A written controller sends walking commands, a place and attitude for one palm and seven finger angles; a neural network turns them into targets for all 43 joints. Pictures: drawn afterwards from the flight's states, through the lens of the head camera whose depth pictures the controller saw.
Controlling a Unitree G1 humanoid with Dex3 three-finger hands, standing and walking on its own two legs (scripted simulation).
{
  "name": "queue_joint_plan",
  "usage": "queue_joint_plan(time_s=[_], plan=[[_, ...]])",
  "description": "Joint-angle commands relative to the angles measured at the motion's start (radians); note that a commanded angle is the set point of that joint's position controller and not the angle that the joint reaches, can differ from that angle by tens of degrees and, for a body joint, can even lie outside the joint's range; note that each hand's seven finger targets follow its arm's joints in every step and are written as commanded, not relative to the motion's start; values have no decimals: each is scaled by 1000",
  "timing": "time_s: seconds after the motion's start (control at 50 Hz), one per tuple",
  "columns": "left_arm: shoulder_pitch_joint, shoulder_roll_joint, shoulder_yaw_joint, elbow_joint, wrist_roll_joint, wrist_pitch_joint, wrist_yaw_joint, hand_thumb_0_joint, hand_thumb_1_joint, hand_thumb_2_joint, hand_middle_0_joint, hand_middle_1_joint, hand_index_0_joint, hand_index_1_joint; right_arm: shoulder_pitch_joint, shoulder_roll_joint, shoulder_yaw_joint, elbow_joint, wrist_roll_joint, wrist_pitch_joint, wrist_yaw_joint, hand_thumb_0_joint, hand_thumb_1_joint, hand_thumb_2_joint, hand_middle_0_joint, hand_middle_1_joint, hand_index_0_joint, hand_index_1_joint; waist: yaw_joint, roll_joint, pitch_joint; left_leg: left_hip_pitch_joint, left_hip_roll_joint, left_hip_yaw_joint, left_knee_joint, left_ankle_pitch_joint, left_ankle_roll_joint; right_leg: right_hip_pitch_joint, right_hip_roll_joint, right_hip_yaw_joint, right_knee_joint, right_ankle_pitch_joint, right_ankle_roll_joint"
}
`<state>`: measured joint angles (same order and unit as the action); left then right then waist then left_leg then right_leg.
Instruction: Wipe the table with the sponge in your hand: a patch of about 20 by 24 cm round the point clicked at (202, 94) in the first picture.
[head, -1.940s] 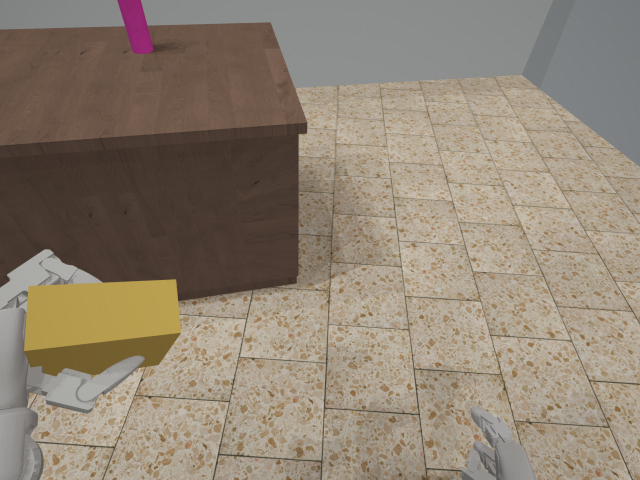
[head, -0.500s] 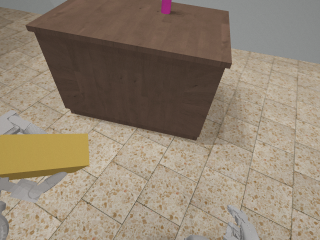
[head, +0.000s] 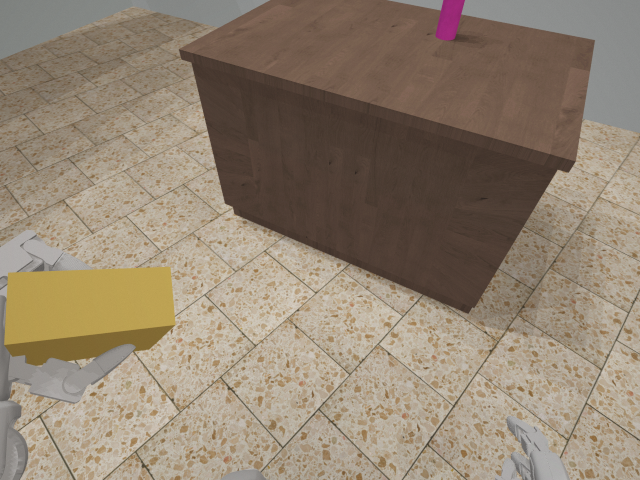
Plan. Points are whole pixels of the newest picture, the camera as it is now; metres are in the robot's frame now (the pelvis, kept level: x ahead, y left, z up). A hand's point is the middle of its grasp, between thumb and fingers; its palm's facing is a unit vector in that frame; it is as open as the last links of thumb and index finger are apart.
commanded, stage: walk to a spot facing it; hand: left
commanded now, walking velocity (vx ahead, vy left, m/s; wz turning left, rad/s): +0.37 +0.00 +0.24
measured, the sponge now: (115, 316) +0.22 +0.21 +0.16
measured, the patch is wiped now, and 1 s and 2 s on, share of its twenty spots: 0.00 0.00 0.00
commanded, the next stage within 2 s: turn to face it in 0.94 s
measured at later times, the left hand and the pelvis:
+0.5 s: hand (132, 249) +0.30 +0.23 +0.16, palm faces +0.54 -0.71 -0.45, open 9.6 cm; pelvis +0.11 -0.04 -0.02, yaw +7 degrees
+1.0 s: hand (111, 189) +0.39 +0.29 +0.16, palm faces +0.62 -0.66 -0.42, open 9.6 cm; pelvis +0.23 -0.01 -0.02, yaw +17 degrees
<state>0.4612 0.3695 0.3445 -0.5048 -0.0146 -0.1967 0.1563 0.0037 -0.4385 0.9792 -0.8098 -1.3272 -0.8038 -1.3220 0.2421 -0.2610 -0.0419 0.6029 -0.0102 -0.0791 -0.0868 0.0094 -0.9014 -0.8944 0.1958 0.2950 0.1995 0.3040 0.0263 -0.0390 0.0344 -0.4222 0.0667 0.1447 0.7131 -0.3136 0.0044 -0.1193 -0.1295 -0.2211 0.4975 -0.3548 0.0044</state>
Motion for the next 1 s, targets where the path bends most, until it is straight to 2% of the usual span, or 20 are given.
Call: queue_joint_plan(time_s=[0.0, 0.02, 0.04, 0.06, 0.08, 0.18, 0.3, 0.38, 0.4, 0.42, 0.44, 0.48, 0.56, 0.76, 0.82, 0.84, 0.86, 0.88, 0.92, 0.98], plan=[[-103, 144, 103, -262, -26, -57, 48, 0, 100, 1300, -1200, -1600, -1200, -1600, -62, -44, -17, -177, 6, -48, -6, 0, -900, -900, 200, 300, 200, 300, -47, -5, -205, 326, -71, 65, -265, 78, 29, -37, -112, 72, 238, 412, -58], [-97, 140, 106, -292, -22, -73, 52, 0, 100, 1300, -1200, -1600, -1200, -1600, -67, -64, -22, -186, 7, -46, -8, 0, -900, -900, 200, 300, 200, 300, -61, 215, -260, 510, 71, -170, -300, 129, 103, -223, -37, 32, 476, 265, -1], [-75, 119, 80, -308, -19, -86, 50, 0, 100, 1300, -1200, -1600, -1200, -1600, -69, -73, -20, -188, 6, -52, 3, 0, -900, -900, 200, 300, 200, 300, -45, 424, -252, 643, 323, -580, -343, 401, 232, -492, 69, 74, 694, -225, 32], [-116, 186, 111, -314, 1, -93, 53, 0, 100, 1300, -1200, -1600, -1200, -1600, -69, -48, 0, -181, 7, -58, 16, 0, -900, -900, 200, 300, 200, 300, -48, 309, -206, 635, 374, -684, -370, 509, 288, -594, 77, 176, 814, -275, 11], [-124, 207, 129, -239, 2, -84, 33, 0, 100, 1300, -1200, -1600, -1200, -1600, -85, -63, -3, -152, 7, -57, 23, 0, -900, -900, 200, 300, 200, 300, -47, 208, -173, 535, 376, -646, -389, 370, 281, -621, 21, 219, 829, -230, 11], [-51, 176, 137, -364, -8, -89, 17, 0, 100, 1300, -1200, -1600, -1200, -1600, -100, -36, -2, -130, 18, -82, 30, 0, -900, -900, 200, 300, 200, 300, -13, 299, -96, 232, 220, -289, -450, 93, 193, -485, -17, 158, 614, -6, 38], [-61, 126, 114, -166, -12, -87, 2, 0, 100, 1300, -1200, -1600, -1200, -1600, -83, -39, 2, -101, 9, -103, 12, 0, -900, -900, 200, 300, 200, 300, -18, 249, -54, 94, 202, -184, -482, -119, 154, -241, 41, 49, 282, 26, 57], [-127, 115, 88, -39, -5, -58, -1, 0, 100, 1300, -1200, -1600, -1200, -1600, -98, -33, 6, -85, 12, -73, -2, 0, -900, -900, 200, 300, 200, 300, -5, 121, -80, 25, 129, -131, -205, -166, 104, -4, 85, 19, 43, 14, 46], [-153, 127, 86, -45, 1, -49, 0, 0, 100, 1300, -1200, -1600, -1200, -1600, -93, -15, 8, -87, 18, -65, 0, 0, -900, -900, 200, 300, 200, 300, -2, -35, -113, -43, 61, -72, 51, -150, 80, 74, -18, 173, -78, -71, 0], [-167, 188, 113, -45, 8, -34, 6, 0, 100, 1300, -1200, -1600, -1200, -1600, -120, 4, 10, -103, 18, -58, 2, 0, -900, -900, 200, 300, 200, 300, 13, -360, -124, -283, -66, -30, 405, -259, 32, 178, -280, 630, -215, -98, -118], [-167, 203, 125, -39, 0, -24, 8, 0, 100, 1300, -1200, -1600, -1200, -1600, -158, -32, 7, -107, 12, -61, 6, 0, -900, -900, 200, 300, 200, 300, 26, -292, -99, -346, -68, -161, 571, -247, 20, 146, -377, 771, -287, -76, -158], [-223, 197, 111, -100, 0, -55, -3, 0, 100, 1300, -1200, -1600, -1200, -1600, -142, -41, 2, -87, 7, -63, 14, 0, -900, -900, 200, 300, 200, 300, -11, -163, -63, -316, 0, -191, 664, -102, -2, 47, -346, 662, -285, -179, -156], [-138, 230, 161, -238, 3, -83, -1, 0, 100, 1300, -1200, -1600, -1200, -1600, -185, -39, 7, -99, 6, -27, 21, 0, -900, -900, 200, 300, 200, 300, -15, -57, -70, -282, 29, -137, 607, -4, -37, 22, -259, 261, -229, 159, -112], [80, 169, 198, -258, -28, -63, 43, 0, 100, 1300, -1200, -1600, -1200, -1600, -94, -16, -22, -201, 8, -4, 25, 0, -900, -900, 200, 300, 200, 300, 16, -136, -128, -99, 9, 70, -15, -14, -24, 137, -252, 80, -73, 629, -116], [13, 170, 177, -265, -31, -55, 54, 0, 100, 1300, -1200, -1600, -1200, -1600, -48, -27, -35, -192, 5, 1, 12, 0, -900, -900, 200, 300, 200, 300, -48, -91, -212, 185, -90, 145, -189, 94, -10, 34, -205, -27, 220, 663, -52], [3, 142, 138, -270, -30, -58, 50, 0, 100, 1300, -1200, -1600, -1200, -1600, -45, -45, -41, -198, 8, -3, 3, 0, -900, -900, 200, 300, 200, 300, -73, 48, -247, 373, -49, 47, -247, 156, 23, -102, -166, -42, 450, 573, -6], [-23, 152, 145, -330, -32, -82, 49, 0, 100, 1300, -1200, -1600, -1200, -1600, -77, -60, -40, -206, 4, -11, 3, 0, -900, -900, 200, 300, 200, 300, -59, 299, -268, 520, 185, -336, -291, 438, 161, -333, -9, -18, 723, 19, 59], [-41, 183, 156, -345, -21, -96, 47, 0, 100, 1300, -1200, -1600, -1200, -1600, -71, -54, -17, -210, 8, -30, 17, 0, -900, -900, 200, 300, 200, 300, -39, 402, -274, 597, 403, -722, -310, 768, 307, -546, 68, 112, 888, -350, 62], [-117, 226, 168, -270, 1, -78, 11, 0, 100, 1300, -1200, -1600, -1200, -1600, -103, -72, -23, -170, 18, -34, 36, 0, -900, -900, 200, 300, 200, 300, -44, 194, -171, 449, 356, -609, -329, 544, 273, -609, -9, 228, 896, -239, 52], [-88, 235, 194, -431, -12, -85, 10, 0, 100, 1300, -1200, -1600, -1200, -1600, -107, -54, -30, -159, 26, -45, 40, 0, -900, -900, 200, 300, 200, 300, -28, 268, -156, 296, 252, -450, -368, 323, 225, -549, -12, 207, 780, -119, 69]])
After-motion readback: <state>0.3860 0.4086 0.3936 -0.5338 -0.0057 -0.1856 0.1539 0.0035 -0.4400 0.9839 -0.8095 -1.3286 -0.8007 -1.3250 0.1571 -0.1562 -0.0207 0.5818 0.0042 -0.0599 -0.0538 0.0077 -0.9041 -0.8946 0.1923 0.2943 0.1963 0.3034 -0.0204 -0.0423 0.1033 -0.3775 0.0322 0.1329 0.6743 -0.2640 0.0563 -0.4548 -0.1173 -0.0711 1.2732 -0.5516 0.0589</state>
